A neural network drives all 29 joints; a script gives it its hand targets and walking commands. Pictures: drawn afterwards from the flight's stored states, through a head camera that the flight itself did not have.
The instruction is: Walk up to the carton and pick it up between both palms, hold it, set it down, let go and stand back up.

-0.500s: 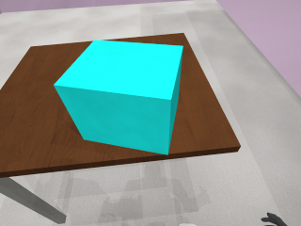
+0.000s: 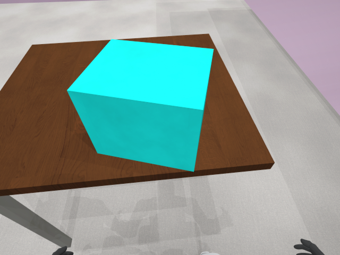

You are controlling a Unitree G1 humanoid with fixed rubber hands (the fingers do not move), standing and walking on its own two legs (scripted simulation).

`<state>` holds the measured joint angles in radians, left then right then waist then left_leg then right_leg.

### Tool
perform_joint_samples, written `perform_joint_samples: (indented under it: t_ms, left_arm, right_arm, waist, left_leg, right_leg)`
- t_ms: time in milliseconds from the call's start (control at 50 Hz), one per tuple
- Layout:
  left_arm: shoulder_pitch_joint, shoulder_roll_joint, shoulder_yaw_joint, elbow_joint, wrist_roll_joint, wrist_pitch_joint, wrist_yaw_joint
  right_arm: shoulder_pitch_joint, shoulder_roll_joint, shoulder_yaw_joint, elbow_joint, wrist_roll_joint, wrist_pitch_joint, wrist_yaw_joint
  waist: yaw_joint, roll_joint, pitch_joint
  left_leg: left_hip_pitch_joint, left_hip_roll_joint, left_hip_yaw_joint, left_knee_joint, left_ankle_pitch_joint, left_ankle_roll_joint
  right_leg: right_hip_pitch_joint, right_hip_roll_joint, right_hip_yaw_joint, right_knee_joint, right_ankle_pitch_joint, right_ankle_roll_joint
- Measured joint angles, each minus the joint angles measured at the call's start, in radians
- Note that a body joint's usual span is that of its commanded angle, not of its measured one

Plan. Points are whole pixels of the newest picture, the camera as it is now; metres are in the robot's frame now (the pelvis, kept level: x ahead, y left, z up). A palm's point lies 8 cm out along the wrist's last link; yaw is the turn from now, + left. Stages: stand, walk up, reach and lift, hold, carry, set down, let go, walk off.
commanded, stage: walk up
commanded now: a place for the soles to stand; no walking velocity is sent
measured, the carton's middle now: (151, 104) +0.47 +0.05 +0.10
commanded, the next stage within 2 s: reach and lift in 0.80 s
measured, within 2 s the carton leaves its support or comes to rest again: neither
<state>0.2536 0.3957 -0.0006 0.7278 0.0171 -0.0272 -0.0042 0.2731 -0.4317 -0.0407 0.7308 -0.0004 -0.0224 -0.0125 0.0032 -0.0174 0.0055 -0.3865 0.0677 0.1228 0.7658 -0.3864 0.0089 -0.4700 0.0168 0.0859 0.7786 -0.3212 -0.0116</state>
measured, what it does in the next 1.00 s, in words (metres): stands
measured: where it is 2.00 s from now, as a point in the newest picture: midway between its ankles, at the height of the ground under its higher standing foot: outside the picture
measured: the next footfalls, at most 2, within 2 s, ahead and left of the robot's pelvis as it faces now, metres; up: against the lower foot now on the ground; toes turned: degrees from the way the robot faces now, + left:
none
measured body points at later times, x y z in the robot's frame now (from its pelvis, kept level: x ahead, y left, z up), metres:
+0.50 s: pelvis +0.00 +0.00 +0.00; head +0.02 +0.00 +0.45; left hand +0.12 +0.31 -0.09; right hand +0.12 -0.32 -0.09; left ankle +0.01 +0.12 -0.71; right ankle +0.06 -0.13 -0.71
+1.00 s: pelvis -0.01 +0.00 +0.00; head +0.03 -0.01 +0.45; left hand +0.15 +0.31 -0.09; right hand +0.15 -0.32 -0.09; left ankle +0.01 +0.12 -0.71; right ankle +0.06 -0.13 -0.71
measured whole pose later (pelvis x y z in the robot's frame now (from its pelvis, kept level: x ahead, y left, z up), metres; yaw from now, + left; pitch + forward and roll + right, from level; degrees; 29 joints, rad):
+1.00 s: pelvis -0.01 +0.00 +0.00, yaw +0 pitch -1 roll +1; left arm 0.09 0.40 0.00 0.63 0.05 0.33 0.02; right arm 0.11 -0.43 -0.10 0.89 -0.03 -0.23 0.06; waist 0.00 0.01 0.09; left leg -0.39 0.07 0.12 0.78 -0.38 0.01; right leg -0.47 0.02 0.08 0.79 -0.32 -0.01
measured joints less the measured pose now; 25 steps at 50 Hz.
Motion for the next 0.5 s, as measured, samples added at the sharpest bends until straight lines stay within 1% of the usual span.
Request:
perform_joint_samples:
  t_ms: [360, 500]
  left_arm:
    - [0.000, 0.000, 0.000, 0.000, 0.000, -0.001, 0.000]
    - [0.000, 0.000, 0.000, 0.000, 0.000, -0.008, 0.014]
  right_arm:
    - [0.000, 0.000, 0.000, 0.001, 0.000, 0.000, 0.010]
    - [-0.013, 0.000, 0.000, 0.001, 0.000, 0.001, 0.014]
  waist:
    - [0.000, 0.000, -0.005]
    - [0.000, 0.000, -0.005]
  left_leg:
    - [0.000, 0.000, 0.000, 0.000, -0.006, 0.000]
    - [0.000, 0.000, 0.000, 0.002, -0.006, 0.000]
  right_leg:
    - [0.000, 0.000, 0.000, 0.000, -0.006, 0.000]
    - [0.001, 0.000, 0.000, 0.000, -0.005, 0.000]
